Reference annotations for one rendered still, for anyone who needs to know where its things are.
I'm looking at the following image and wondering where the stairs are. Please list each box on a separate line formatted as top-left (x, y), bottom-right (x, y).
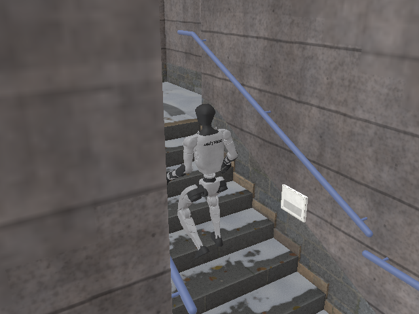
top-left (164, 122), bottom-right (328, 314)

